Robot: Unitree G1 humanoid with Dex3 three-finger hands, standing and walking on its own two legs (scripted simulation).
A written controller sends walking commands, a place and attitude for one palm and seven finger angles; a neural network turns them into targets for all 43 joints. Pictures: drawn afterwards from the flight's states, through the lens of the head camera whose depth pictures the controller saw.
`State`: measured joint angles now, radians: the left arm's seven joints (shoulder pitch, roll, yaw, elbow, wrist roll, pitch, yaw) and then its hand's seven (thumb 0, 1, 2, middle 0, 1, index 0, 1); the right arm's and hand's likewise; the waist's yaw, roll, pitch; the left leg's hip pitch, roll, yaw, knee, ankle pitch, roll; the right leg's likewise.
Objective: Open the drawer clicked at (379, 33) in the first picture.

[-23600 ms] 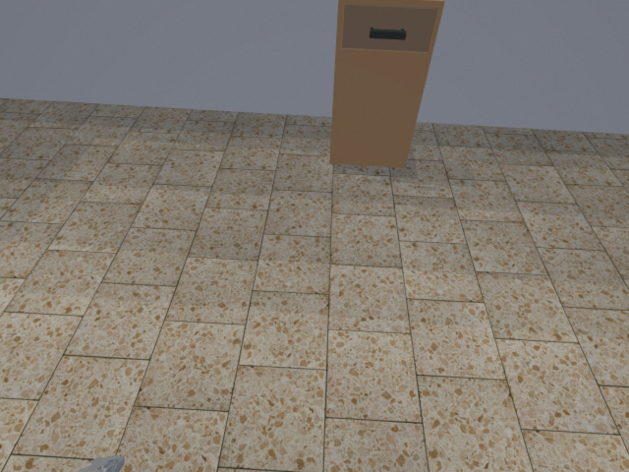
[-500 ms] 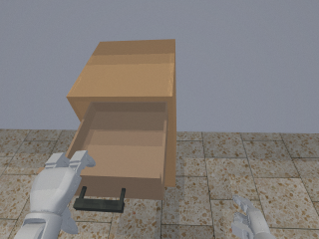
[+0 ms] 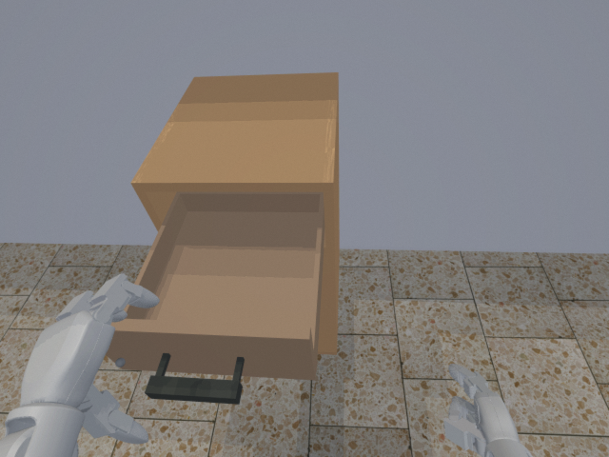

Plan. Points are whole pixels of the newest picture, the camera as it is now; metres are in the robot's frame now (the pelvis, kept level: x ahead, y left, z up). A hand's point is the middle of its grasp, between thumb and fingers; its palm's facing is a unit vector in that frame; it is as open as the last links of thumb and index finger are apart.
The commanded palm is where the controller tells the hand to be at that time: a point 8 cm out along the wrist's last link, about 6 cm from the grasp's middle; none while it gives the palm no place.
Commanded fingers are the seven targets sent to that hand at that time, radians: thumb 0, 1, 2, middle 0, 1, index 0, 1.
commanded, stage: draw the hand back to the body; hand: left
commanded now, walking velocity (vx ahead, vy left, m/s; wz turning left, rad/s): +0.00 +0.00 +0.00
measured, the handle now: (198, 375) +0.24 +0.22 -0.09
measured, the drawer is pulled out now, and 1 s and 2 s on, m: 0.30 0.30 0.30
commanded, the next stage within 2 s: step back with the hand held close in 0.94 s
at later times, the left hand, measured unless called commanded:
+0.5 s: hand (99, 338) +0.18 +0.23 +0.15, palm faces +0.38 -0.83 -0.41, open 10.7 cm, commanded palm +0.13 +0.28 +0.17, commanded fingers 0.00 0.51 0.74 -0.23 -0.55 -0.23 -0.55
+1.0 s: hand (84, 350) +0.17 +0.23 +0.16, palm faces +0.43 -0.80 -0.41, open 7.5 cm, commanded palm +0.12 +0.27 +0.18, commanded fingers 0.00 0.90 0.90 -0.20 -0.30 -0.20 -0.30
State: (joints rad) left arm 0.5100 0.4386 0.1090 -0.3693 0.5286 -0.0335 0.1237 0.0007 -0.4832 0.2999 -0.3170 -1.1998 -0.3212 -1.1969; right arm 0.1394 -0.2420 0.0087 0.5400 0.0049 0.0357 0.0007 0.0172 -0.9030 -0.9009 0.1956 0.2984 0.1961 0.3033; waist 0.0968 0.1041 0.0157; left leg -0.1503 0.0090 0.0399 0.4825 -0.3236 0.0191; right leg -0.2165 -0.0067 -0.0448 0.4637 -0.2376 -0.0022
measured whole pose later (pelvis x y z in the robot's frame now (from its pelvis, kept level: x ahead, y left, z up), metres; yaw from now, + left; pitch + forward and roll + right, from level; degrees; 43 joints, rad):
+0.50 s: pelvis +0.01 +0.00 +0.01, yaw +1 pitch -3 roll -1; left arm 0.56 0.32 0.25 -0.47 -0.05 -0.10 0.11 0.00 0.18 0.59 -0.26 -0.76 -0.26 -0.76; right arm 0.20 -0.21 0.01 0.61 0.00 -0.13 -0.06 0.02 -0.90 -0.90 0.20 0.30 0.20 0.30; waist 0.06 0.07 0.02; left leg -0.06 0.01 0.01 0.40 -0.30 0.01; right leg -0.11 -0.01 -0.07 0.38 -0.22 0.00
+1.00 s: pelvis -0.01 -0.01 +0.01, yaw +2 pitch -4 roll -1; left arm 0.55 0.32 0.28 -0.45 -0.06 -0.12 0.12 0.02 0.86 0.88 -0.21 -0.32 -0.21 -0.32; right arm 0.20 -0.21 0.01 0.62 0.00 -0.14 -0.06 0.02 -0.90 -0.90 0.20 0.30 0.20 0.30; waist 0.06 0.09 0.03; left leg -0.05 0.02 0.01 0.40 -0.27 0.00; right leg -0.10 0.00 -0.08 0.37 -0.20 -0.02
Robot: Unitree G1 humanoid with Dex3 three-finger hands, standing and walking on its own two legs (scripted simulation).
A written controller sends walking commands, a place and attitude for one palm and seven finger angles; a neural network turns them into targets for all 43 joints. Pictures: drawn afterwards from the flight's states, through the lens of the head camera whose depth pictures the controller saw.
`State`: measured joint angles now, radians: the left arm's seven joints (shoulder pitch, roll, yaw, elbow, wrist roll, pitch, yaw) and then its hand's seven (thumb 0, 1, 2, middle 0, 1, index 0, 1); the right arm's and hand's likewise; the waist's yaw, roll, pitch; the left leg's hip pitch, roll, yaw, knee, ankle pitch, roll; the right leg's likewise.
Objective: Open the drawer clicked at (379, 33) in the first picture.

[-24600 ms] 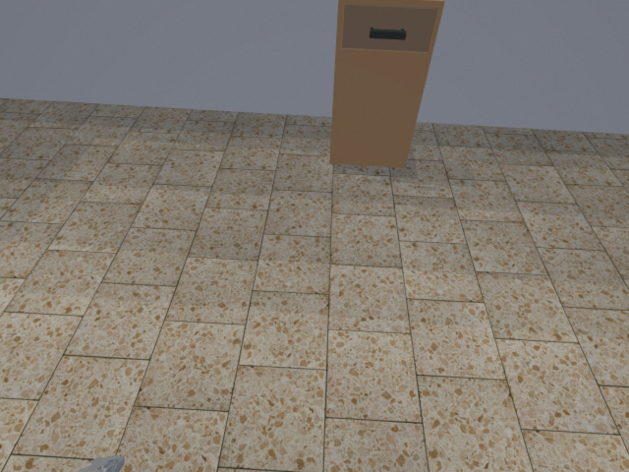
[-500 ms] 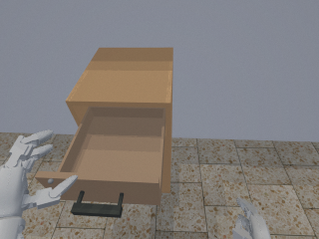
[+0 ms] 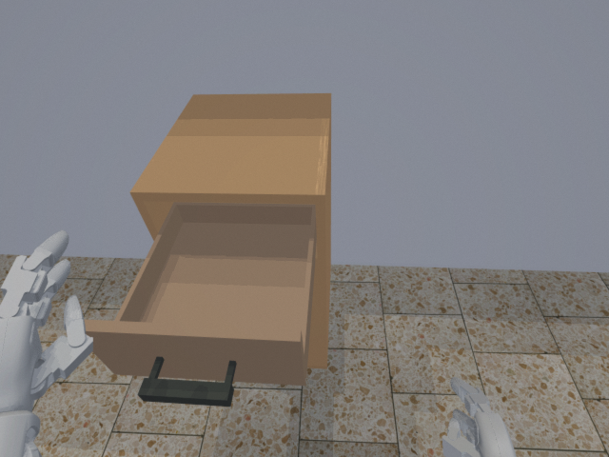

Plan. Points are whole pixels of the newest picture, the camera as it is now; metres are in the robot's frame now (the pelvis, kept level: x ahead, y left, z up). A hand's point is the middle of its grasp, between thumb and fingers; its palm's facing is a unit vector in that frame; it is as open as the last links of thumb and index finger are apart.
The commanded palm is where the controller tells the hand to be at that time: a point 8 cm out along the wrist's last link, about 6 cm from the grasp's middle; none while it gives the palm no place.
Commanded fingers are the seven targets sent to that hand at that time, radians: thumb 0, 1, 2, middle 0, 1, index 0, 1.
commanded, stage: step back with the hand held close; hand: left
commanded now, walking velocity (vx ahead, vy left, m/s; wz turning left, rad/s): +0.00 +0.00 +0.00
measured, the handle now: (191, 378) +0.25 +0.23 -0.10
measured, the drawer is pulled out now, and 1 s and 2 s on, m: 0.30 0.30 0.30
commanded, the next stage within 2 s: stop stepping back and stand still in 1.52 s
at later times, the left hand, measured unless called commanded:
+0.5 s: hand (72, 351) +0.17 +0.26 +0.14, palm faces +0.29 -0.80 -0.53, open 7.4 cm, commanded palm +0.10 +0.30 +0.17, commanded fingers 0.00 0.90 0.90 -0.20 -0.30 -0.20 -0.30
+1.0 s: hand (26, 394) +0.13 +0.27 +0.15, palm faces +0.37 -0.79 -0.49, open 7.4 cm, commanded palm +0.05 +0.31 +0.17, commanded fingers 0.00 0.90 0.90 -0.20 -0.30 -0.20 -0.30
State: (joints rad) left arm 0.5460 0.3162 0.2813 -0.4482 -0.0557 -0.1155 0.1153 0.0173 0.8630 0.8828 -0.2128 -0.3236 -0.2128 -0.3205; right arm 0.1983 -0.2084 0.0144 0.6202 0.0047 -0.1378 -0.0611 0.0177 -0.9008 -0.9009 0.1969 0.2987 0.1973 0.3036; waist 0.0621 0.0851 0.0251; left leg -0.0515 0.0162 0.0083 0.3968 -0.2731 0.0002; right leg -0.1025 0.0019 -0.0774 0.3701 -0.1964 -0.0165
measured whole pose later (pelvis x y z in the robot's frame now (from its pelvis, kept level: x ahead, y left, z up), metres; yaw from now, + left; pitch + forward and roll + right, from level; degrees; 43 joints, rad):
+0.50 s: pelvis -0.03 +0.02 -0.01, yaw +0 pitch +2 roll +0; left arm 0.66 0.41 0.38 -0.59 -0.04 -0.19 0.13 0.02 0.89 0.90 -0.21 -0.30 -0.21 -0.30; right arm 0.15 -0.21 -0.03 0.54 0.02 -0.03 -0.06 0.02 -0.90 -0.90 0.20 0.30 0.20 0.30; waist -0.01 0.01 0.05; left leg -0.27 -0.02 0.03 0.49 -0.26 0.03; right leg -0.32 -0.03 -0.06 0.46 -0.18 0.01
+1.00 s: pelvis -0.07 +0.03 -0.02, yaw +1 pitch +3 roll -1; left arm 0.62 0.41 0.41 -0.63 -0.01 -0.24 0.17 0.02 0.89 0.90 -0.21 -0.30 -0.21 -0.30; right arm 0.22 -0.19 -0.01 0.56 0.00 -0.11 -0.06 0.02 -0.90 -0.90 0.20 0.30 0.20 0.30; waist -0.02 -0.03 0.03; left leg -0.41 -0.02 0.00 0.61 -0.25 0.04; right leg -0.41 -0.01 -0.02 0.62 -0.22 0.02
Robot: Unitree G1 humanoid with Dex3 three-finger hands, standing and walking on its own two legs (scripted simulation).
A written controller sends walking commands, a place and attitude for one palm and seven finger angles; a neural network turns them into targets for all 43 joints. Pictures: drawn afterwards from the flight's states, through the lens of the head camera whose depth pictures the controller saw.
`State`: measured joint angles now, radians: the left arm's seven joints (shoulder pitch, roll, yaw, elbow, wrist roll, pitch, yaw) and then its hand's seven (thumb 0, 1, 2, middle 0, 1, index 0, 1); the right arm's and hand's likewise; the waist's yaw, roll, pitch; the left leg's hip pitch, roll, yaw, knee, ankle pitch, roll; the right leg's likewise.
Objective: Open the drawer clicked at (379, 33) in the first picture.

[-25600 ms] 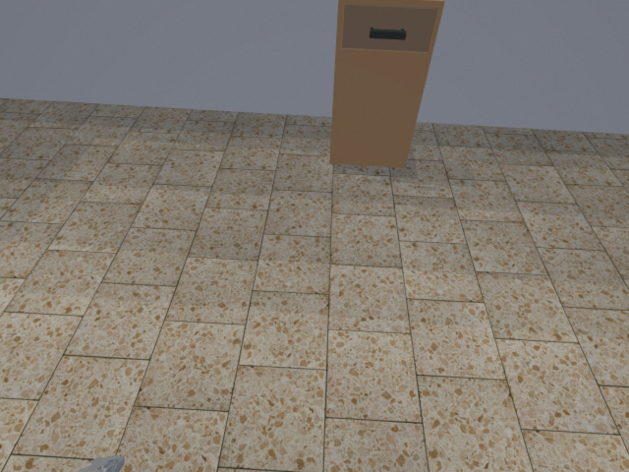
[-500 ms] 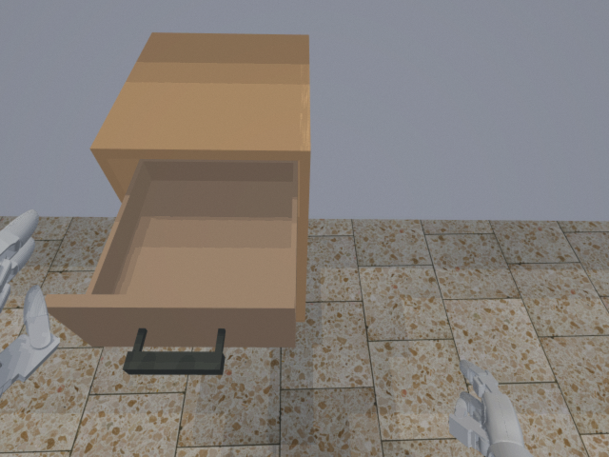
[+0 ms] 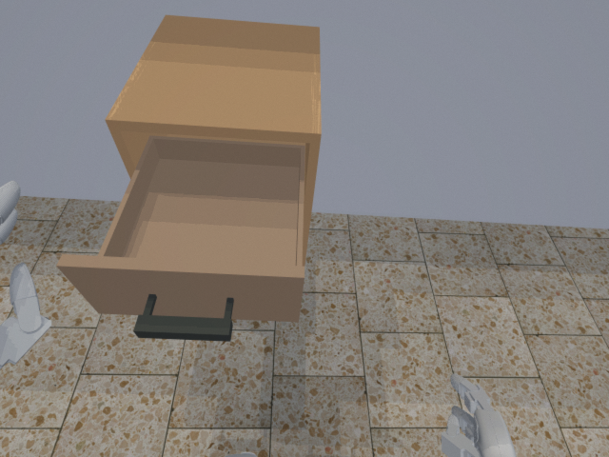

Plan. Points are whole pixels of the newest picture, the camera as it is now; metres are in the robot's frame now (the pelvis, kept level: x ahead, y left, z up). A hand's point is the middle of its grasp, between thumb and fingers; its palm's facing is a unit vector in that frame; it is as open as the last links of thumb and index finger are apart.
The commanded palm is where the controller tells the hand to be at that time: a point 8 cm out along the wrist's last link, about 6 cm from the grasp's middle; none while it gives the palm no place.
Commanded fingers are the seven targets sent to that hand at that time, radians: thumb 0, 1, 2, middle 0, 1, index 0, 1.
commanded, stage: step back with the hand held close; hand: left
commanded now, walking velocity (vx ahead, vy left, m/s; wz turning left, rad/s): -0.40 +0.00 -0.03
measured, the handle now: (188, 314) +0.33 +0.20 -0.08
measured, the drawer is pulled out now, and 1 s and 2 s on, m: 0.30 0.30 0.30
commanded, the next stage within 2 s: stop stepping back and stand still in 0.52 s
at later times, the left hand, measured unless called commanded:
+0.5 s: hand (25, 443) +0.12 +0.22 +0.16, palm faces +0.30 -0.82 -0.50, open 7.4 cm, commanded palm +0.05 +0.26 +0.19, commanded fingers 0.00 0.90 0.90 -0.20 -0.30 -0.20 -0.30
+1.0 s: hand out of the picture +0.00 +0.16 +0.17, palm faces +0.30 -0.82 -0.49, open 7.4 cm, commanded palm -0.06 +0.21 +0.19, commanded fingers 0.00 0.90 0.90 -0.20 -0.30 -0.20 -0.30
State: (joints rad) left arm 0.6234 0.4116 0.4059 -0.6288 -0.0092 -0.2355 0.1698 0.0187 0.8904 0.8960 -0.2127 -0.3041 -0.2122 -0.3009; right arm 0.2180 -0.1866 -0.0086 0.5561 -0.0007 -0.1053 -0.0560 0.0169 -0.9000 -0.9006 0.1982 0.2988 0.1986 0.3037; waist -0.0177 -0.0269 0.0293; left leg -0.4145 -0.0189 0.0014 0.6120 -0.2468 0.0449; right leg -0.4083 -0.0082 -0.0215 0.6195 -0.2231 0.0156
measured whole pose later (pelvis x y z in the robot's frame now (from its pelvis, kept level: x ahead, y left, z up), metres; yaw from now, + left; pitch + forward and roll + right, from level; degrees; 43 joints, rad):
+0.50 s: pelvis -0.09 -0.02 +0.00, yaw -1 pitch +4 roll +1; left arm 0.65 0.44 0.41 -0.64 -0.04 -0.21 0.15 0.02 0.89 0.90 -0.21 -0.30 -0.21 -0.30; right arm 0.12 -0.17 -0.03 0.58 -0.01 -0.11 -0.06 0.02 -0.90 -0.90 0.20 0.30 0.20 0.30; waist 0.00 -0.08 0.04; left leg -0.35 0.00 0.01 0.52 -0.23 -0.01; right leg -0.48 -0.01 0.00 0.76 -0.36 0.01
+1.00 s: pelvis -0.20 -0.07 +0.01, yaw +0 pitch +0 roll +1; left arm 0.68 0.38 0.34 -0.57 -0.02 -0.22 0.15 0.02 0.89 0.90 -0.21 -0.30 -0.21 -0.30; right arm 0.28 -0.27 -0.05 0.63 0.02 -0.13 -0.06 0.02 -0.90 -0.90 0.20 0.30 0.20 0.30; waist -0.04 -0.01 0.01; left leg -0.17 0.01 0.03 0.41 -0.23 0.01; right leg -0.27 -0.01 -0.10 0.46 -0.20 -0.04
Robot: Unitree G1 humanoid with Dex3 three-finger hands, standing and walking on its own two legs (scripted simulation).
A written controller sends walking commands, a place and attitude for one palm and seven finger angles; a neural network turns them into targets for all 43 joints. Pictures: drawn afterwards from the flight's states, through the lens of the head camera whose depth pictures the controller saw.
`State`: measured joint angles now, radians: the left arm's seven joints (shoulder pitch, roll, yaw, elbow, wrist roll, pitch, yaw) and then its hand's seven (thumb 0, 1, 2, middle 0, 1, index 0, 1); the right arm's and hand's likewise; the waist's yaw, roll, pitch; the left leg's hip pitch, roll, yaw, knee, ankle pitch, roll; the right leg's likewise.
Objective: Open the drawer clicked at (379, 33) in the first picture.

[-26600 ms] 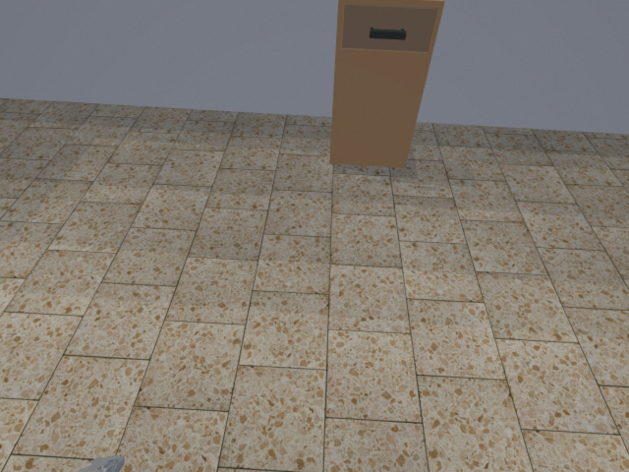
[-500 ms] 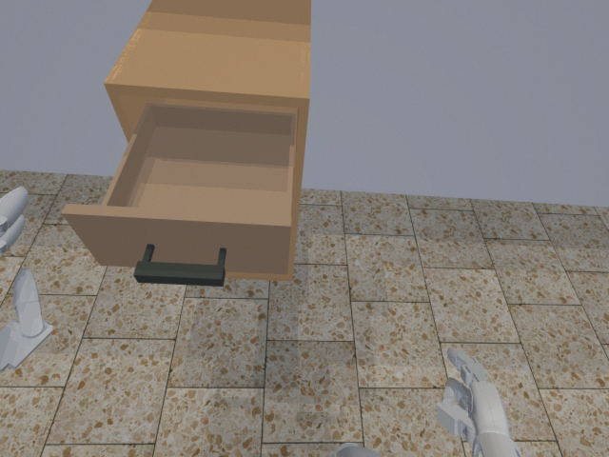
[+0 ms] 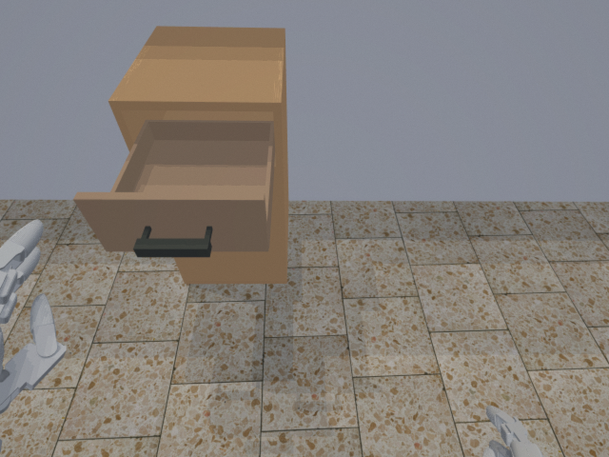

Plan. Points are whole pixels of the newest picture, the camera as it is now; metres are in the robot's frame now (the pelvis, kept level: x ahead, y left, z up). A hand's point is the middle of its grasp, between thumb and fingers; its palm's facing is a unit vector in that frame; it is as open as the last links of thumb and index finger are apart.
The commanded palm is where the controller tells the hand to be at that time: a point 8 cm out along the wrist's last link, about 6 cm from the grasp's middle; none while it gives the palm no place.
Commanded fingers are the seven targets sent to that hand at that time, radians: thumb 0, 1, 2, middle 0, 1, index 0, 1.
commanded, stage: stop stepping back and stand still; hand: left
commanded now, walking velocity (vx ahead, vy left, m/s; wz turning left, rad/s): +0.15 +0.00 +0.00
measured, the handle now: (176, 239) +0.52 +0.27 -0.09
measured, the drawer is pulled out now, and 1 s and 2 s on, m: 0.30 0.30 0.30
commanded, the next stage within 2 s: let the arm hang, fingers relaxed in 0.84 s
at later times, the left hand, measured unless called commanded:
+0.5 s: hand (31, 342) +0.20 +0.25 +0.16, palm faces +0.37 -0.83 -0.42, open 7.4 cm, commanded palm +0.14 +0.30 +0.18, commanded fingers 0.00 0.90 0.90 -0.20 -0.30 -0.20 -0.30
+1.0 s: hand (41, 360) +0.20 +0.28 +0.10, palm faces +0.27 -0.83 -0.49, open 7.4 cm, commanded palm none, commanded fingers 0.00 0.90 0.90 -0.20 -0.30 -0.20 -0.30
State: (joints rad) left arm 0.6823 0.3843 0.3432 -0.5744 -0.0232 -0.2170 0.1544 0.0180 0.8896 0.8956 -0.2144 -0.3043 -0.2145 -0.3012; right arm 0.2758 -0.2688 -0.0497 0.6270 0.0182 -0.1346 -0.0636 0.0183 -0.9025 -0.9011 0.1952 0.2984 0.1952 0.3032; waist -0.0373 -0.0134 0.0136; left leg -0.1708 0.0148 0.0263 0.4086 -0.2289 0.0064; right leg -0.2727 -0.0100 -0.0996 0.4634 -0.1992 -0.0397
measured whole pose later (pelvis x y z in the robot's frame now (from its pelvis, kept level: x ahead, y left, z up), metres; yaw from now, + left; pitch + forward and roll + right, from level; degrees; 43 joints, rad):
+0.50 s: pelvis +0.00 +0.02 +0.00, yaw +0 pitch -1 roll -1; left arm 0.62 0.35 0.34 -0.54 -0.02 -0.21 0.16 0.02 0.89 0.90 -0.21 -0.30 -0.21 -0.30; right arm 0.23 -0.17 0.03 0.62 0.00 -0.14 -0.04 0.02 -0.90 -0.90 0.20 0.30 0.20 0.30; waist -0.01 0.00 0.01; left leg -0.17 0.01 0.02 0.49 -0.30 0.01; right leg -0.23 0.01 -0.06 0.44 -0.20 -0.02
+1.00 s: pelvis +0.00 +0.03 +0.00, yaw +1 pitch +0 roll +0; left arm 0.50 0.39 0.25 -0.31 0.02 -0.19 0.09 0.01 0.90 0.90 -0.21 -0.30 -0.21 -0.30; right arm 0.15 -0.22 0.00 0.66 0.01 -0.11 0.01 0.01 -0.90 -0.90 0.20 0.30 0.20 0.30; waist 0.02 0.01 0.02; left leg -0.21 -0.03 0.02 0.51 -0.30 0.03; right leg -0.28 -0.03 -0.06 0.50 -0.22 0.00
